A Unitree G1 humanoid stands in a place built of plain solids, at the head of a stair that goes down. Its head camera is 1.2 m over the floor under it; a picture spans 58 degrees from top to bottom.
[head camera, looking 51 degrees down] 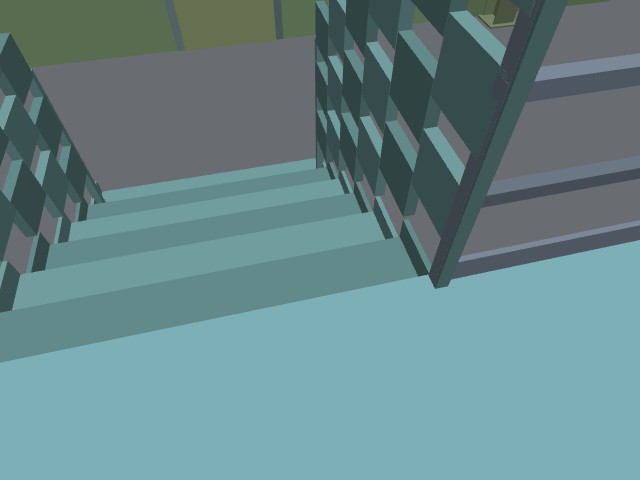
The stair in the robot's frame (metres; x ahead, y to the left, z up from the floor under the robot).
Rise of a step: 0.16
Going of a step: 0.30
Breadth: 1.62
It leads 13 degrees to the left of straight ahead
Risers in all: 7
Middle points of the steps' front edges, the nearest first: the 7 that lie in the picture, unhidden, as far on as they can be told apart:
0.65 0.37 0.00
0.94 0.44 -0.16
1.23 0.51 -0.33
1.52 0.58 -0.49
1.82 0.65 -0.66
2.11 0.72 -0.82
2.40 0.79 -0.98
